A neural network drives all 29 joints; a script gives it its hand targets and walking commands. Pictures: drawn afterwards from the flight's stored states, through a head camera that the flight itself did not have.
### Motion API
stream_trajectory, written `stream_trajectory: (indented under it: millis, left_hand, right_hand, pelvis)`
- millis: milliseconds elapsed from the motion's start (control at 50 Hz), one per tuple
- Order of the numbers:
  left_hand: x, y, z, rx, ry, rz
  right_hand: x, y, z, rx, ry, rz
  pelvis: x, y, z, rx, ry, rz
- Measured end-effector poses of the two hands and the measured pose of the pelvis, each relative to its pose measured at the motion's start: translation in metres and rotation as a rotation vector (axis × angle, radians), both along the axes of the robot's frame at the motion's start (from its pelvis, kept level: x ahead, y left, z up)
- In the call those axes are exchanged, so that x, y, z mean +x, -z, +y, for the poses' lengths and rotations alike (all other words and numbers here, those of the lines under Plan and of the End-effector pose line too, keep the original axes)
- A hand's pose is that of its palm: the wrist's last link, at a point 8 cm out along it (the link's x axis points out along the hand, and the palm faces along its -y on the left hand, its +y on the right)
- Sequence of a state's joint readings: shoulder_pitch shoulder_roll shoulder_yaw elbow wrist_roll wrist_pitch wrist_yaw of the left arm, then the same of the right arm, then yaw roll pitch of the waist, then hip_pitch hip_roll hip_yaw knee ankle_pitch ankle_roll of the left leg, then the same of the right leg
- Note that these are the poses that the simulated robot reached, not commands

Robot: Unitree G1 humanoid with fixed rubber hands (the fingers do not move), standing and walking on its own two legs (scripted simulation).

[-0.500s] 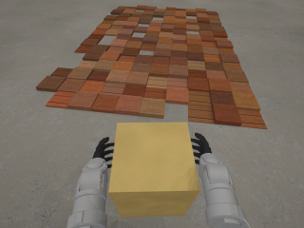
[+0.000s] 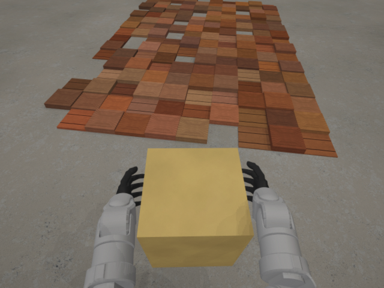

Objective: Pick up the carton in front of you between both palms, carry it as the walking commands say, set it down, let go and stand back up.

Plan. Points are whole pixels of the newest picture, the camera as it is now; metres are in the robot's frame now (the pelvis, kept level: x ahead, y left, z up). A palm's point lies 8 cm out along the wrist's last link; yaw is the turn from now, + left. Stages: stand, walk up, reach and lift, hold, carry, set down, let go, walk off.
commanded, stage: reach and lift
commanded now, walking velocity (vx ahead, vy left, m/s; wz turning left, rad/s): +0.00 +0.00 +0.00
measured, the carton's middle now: (192, 210) +0.31 +0.00 -0.05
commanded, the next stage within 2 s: hold in 0.42 s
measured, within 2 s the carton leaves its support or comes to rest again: neither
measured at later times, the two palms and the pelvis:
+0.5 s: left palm (124, 198) +0.29 +0.15 +0.04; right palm (262, 191) +0.30 -0.15 +0.05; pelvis +0.01 +0.00 +0.00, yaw +0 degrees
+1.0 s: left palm (138, 180) +0.31 +0.12 +0.07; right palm (278, 181) +0.31 -0.18 +0.07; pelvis +0.03 -0.02 +0.00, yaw -1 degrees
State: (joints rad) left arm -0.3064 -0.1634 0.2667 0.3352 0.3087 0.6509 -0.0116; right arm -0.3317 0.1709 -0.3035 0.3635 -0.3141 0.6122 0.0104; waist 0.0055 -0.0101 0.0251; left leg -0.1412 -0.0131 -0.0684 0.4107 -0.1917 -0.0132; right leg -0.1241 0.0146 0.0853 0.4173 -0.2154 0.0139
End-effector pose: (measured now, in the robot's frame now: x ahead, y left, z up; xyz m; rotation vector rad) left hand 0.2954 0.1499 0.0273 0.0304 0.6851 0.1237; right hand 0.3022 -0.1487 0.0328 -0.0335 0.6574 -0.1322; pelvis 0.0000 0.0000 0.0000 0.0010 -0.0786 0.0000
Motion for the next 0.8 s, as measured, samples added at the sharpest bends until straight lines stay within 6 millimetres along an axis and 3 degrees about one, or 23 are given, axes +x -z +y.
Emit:
stream_trajectory:
  millis: [320, 600, 800]
  left_hand:
    - [-0.001, -0.006, -0.001, 0.013, 0.007, 0.005]
    - [-0.009, -0.023, -0.003, 0.013, 0.008, -0.029]
    - [-0.013, -0.022, -0.004, 0.007, 0.008, -0.007]
  right_hand:
    - [0.0, -0.005, -0.001, -0.011, -0.013, 0.005]
    - [-0.009, -0.024, -0.003, -0.009, -0.009, -0.028]
    - [-0.014, -0.021, -0.004, 0.004, 0.003, -0.007]
  pelvis:
    - [0.01, -0.003, -0.001, 0.001, -0.002, -0.014]
    - [0.007, -0.004, -0.002, 0.001, -0.004, -0.043]
    - [0.0, -0.001, -0.002, 0.003, 0.008, -0.017]
